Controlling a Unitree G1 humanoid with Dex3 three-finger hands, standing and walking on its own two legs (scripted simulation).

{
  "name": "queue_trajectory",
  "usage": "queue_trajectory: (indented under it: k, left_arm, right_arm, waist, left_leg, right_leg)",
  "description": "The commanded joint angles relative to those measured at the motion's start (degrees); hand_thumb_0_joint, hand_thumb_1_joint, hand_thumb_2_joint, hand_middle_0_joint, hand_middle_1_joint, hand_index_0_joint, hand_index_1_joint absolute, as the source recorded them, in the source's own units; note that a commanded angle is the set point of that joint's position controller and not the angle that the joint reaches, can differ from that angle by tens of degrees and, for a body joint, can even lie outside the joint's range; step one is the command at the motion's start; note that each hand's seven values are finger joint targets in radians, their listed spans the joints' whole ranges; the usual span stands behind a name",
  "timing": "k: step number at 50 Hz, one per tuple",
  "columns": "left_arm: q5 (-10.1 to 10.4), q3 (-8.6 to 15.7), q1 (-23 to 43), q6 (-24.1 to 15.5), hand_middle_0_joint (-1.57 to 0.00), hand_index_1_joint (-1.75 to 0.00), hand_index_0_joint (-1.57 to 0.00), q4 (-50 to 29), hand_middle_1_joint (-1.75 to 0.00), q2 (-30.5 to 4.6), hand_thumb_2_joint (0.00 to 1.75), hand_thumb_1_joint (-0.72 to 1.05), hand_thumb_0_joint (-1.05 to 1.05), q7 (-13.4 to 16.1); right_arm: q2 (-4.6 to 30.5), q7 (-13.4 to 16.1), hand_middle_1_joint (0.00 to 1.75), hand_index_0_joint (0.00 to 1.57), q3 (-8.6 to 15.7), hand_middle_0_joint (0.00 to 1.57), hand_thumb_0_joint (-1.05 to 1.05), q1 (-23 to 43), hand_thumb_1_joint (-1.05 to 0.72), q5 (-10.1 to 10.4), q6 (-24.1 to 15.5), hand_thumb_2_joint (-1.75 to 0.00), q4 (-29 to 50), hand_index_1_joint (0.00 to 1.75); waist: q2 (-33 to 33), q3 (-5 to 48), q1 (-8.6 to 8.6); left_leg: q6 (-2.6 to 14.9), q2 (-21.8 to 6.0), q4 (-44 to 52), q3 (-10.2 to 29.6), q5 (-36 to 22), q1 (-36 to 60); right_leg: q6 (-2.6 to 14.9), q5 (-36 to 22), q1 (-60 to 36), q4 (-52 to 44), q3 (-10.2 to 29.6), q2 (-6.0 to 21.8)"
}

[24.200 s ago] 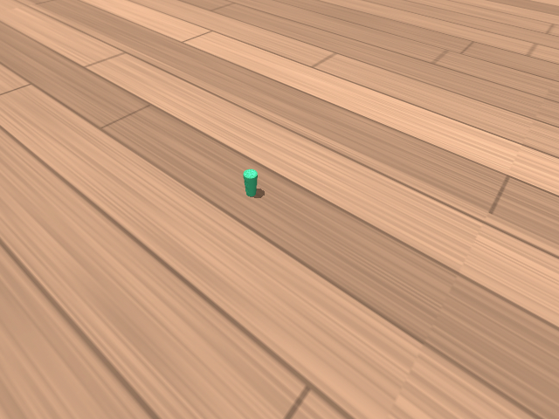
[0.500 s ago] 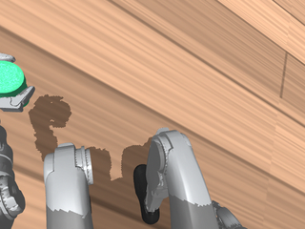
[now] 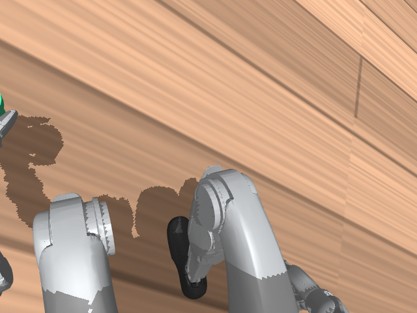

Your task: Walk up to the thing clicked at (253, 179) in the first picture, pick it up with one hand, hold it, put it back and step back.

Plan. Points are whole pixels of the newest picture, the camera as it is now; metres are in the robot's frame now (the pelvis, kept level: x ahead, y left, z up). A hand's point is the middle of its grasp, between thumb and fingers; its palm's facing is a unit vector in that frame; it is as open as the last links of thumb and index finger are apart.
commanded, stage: lower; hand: left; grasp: from the side
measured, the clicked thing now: out of the picture +0.47 +0.28 -0.13
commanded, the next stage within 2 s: loosen in 1.24 s
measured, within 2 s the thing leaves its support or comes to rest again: rests again in 1.22 s
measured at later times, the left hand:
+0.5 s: hand out of the picture +0.48 +0.27 -0.17, palm faces +0.29 -0.96 -0.02, open 9.3 cm
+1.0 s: hand (7, 123) +0.48 +0.26 -0.19, palm faces +0.28 -0.96 -0.01, open 9.3 cm
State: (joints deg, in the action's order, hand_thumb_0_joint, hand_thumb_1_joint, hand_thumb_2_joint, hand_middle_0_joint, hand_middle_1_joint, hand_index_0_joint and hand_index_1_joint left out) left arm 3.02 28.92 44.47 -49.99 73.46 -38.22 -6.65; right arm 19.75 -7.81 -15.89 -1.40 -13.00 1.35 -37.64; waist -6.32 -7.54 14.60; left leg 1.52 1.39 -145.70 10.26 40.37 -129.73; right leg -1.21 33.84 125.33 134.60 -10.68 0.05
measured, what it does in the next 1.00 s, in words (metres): stands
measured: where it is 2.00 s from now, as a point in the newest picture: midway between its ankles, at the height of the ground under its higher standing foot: (145, 293)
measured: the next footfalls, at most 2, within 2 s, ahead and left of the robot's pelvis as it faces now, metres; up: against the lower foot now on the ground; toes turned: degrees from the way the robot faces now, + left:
none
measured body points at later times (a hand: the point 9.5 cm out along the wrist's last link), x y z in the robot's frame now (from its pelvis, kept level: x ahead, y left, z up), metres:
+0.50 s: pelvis +0.00 +0.01 -0.01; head +0.26 +0.15 +0.32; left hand +0.46 +0.32 -0.16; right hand +0.10 -0.27 -0.06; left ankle +0.08 +0.11 -0.27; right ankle +0.13 -0.11 -0.27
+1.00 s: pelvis -0.01 +0.01 -0.01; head +0.25 +0.17 +0.31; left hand +0.46 +0.31 -0.19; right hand +0.11 -0.26 -0.05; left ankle +0.08 +0.11 -0.27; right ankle +0.13 -0.11 -0.27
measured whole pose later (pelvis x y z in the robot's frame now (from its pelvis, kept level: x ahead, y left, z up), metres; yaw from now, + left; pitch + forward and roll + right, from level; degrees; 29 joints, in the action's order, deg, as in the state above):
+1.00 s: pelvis -0.01 +0.01 -0.01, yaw -5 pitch +15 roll -19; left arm 2.4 28.1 45.7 -61.5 88.8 -52.6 0.1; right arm 22.3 -7.5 -30.6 8.0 -19.9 2.2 -31.5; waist -14.8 -18.4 18.3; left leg 2.2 0.4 -151.4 17.6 41.6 -126.9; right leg -3.4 31.5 120.3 134.0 -16.5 -2.8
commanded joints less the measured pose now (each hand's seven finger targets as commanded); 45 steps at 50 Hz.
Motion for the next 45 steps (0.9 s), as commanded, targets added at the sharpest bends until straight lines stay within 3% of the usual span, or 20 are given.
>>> queue_trajectory:
  k: [1,5,8,9,13,16,17,18,22,26,30,33,37,42,45]
  left_arm:
    - [0.8,-0.3,15.2,-5.2,-1.24,-1.34,-1.25,-5.5,-1.34,-10.4,1.19,0.26,0.00,0.4]
    - [1.5,0.2,16.3,-6.9,-1.26,-1.35,-1.27,-4.0,-1.35,-11.2,1.19,0.22,0.00,1.5]
    - [0.3,0.4,15.4,-8.6,-1.25,-1.35,-1.27,-3.5,-1.36,-14.8,1.20,0.27,0.00,1.6]
    - [-0.1,1.3,16.4,-9.3,-1.26,-1.35,-1.28,-4.6,-1.36,-17.4,1.20,0.27,0.00,1.8]
    - [0.4,3.3,17.5,-11.3,-1.25,-1.35,-1.26,-4.8,-1.35,-20.1,1.20,0.24,0.00,2.6]
    - [0.9,3.3,16.7,-12.0,-1.23,-1.33,-1.24,-3.0,-1.33,-19.9,1.20,0.26,0.00,3.1]
    - [0.5,3.6,16.4,-12.3,-1.24,-1.33,-1.24,-3.0,-1.33,-21.0,1.19,0.24,0.00,3.3]
    - [0.0,2.2,15.6,-12.3,-1.24,-1.34,-1.25,-1.3,-1.34,-19.9,1.21,0.25,0.00,3.3]
    - [-0.4,0.7,15.2,-12.8,-1.23,-1.34,-1.24,-0.3,-1.34,-20.0,1.20,0.23,0.00,3.1]
    - [0.8,0.3,13.7,-12.8,-1.22,-1.35,-1.23,1.9,-1.35,-18.7,1.21,0.21,0.00,3.7]
    - [0.7,1.0,13.6,-13.4,-1.22,-1.34,-1.23,2.6,-1.34,-21.3,1.22,0.24,0.00,4.5]
    - [0.5,0.1,14.8,-14.2,-1.23,-1.35,-1.24,3.1,-1.36,-21.3,1.23,0.27,0.00,4.8]
    - [-0.1,0.9,16.0,-15.3,-1.24,-1.36,-1.25,3.2,-1.36,-24.5,1.23,0.26,0.00,6.0]
    - [-0.6,-0.5,16.4,-16.1,-1.24,-1.35,-1.25,5.5,-1.35,-24.0,1.23,0.26,0.00,6.7]
    - [-0.4,-0.6,15.5,-16.3,-1.25,-1.36,-1.25,6.2,-1.36,-24.5,1.24,0.24,0.00,6.6]
  right_arm:
    - [18.3,0.5,0.30,0.20,3.8,0.20,0.00,-6.7,-0.91,-0.7,0.4,-0.91,1.0,0.30]
    - [19.1,0.2,0.30,0.20,2.3,0.20,0.00,-5.5,-0.92,-1.4,0.5,-0.91,1.8,0.30]
    - [19.4,0.3,0.30,0.20,1.3,0.20,0.00,-3.7,-0.91,-2.1,0.6,-0.90,2.3,0.30]
    - [19.7,0.4,0.30,0.20,0.9,0.20,0.00,-3.2,-0.91,-2.3,0.5,-0.91,2.6,0.30]
    - [20.5,0.4,0.30,0.20,-0.6,0.20,0.00,-2.6,-0.92,-3.2,0.6,-0.91,2.4,0.30]
    - [21.3,0.5,0.30,0.20,-1.7,0.20,0.00,-2.0,-0.92,-3.9,0.8,-0.91,2.5,0.30]
    - [21.4,0.5,0.30,0.20,-1.8,0.20,0.00,-1.5,-0.93,-4.0,0.9,-0.91,2.4,0.30]
    - [21.2,0.5,0.30,0.20,-2.4,0.20,0.00,-1.3,-0.92,-4.4,0.9,-0.91,2.5,0.30]
    - [21.5,0.7,0.30,0.20,-3.3,0.20,0.00,-0.4,-0.92,-5.0,1.1,-0.91,2.6,0.30]
    - [22.4,0.7,0.30,0.20,-4.1,0.20,0.00,0.2,-0.91,-5.3,1.2,-0.91,3.2,0.30]
    - [22.5,0.7,0.30,0.20,-5.2,0.20,0.00,1.1,-0.91,-5.6,1.5,-0.91,3.7,0.30]
    - [22.9,0.9,0.30,0.20,-5.8,0.20,0.00,2.4,-0.91,-6.0,1.6,-0.90,4.1,0.30]
    - [22.9,1.0,0.30,0.20,-6.9,0.20,0.00,3.9,-0.91,-6.5,1.7,-0.91,4.8,0.30]
    - [23.7,1.1,0.30,0.20,-7.5,0.20,0.00,5.5,-0.91,-7.0,1.8,-0.90,5.4,0.30]
    - [23.6,1.1,0.30,0.20,-8.0,0.20,0.00,6.0,-0.90,-7.1,1.8,-0.90,5.8,0.30]
  waist:
    - [21.5,35.0,4.18]
    - [20.2,32.7,5.07]
    - [21.4,32.5,4.80]
    - [22.7,32.9,4.61]
    - [25.5,33.1,5.38]
    - [26.6,32.5,6.57]
    - [27.4,31.8,6.21]
    - [27.7,31.9,7.02]
    - [26.5,29.6,7.80]
    - [24.5,29.0,8.32]
    - [23.8,28.8,8.38]
    - [24.6,26.4,9.23]
    - [25.1,25.5,9.38]
    - [26.1,22.3,10.72]
    - [24.8,22.1,10.30]
  left_leg:
    - [-1.65,-2.2,18.0,-0.4,-7.3,22.5]
    - [-1.63,-2.3,17.7,1.0,-5.6,22.3]
    - [-1.73,-2.6,17.2,1.0,-5.8,23.1]
    - [-1.76,-2.7,17.0,0.9,-6.1,23.3]
    - [-2.37,-3.3,16.9,1.9,-8.5,25.9]
    - [-2.71,-3.6,16.5,2.8,-10.3,27.7]
    - [-2.91,-3.7,16.8,3.0,-9.9,27.8]
    - [-2.89,-3.7,16.3,3.0,-11.0,28.1]
    - [-2.63,-3.7,15.5,3.1,-10.7,26.3]
    - [-2.64,-3.9,15.0,4.1,-11.2,26.6]
    - [-2.51,-4.0,14.7,4.7,-10.6,25.8]
    - [-2.69,-4.3,15.0,5.5,-9.6,25.7]
    - [-2.64,-4.5,14.9,5.7,-8.1,25.0]
    - [-2.97,-5.0,15.9,6.9,-5.7,25.6]
    - [-2.59,-4.9,15.4,6.6,-4.9,24.5]
  right_leg:
    - [2.57,-7.5,-19.8,-9.4,-2.6,-2.2]
    - [2.29,-6.5,-19.4,-9.6,-3.6,-2.3]
    - [2.28,-6.6,-20.2,-9.2,-3.8,-2.6]
    - [2.31,-6.7,-21.2,-9.0,-3.7,-2.7]
    - [2.39,-8.6,-21.5,-8.0,-4.2,-2.8]
    - [2.27,-10.2,-22.0,-7.6,-5.0,-2.9]
    - [2.39,-9.8,-21.2,-7.3,-5.1,-2.9]
    - [2.27,-10.9,-22.3,-7.3,-5.3,-2.9]
    - [2.06,-11.3,-22.5,-7.8,-5.8,-3.2]
    - [1.67,-11.9,-23.4,-7.8,-6.7,-3.4]
    - [1.55,-11.5,-24.7,-7.9,-7.2,-3.7]
    - [1.55,-11.1,-23.4,-7.6,-7.6,-3.8]
    - [1.56,-9.9,-23.7,-7.7,-7.8,-4.1]
    - [1.48,-8.5,-21.6,-7.4,-8.7,-4.2]
    - [1.32,-8.2,-22.6,-8.0,-8.6,-4.5]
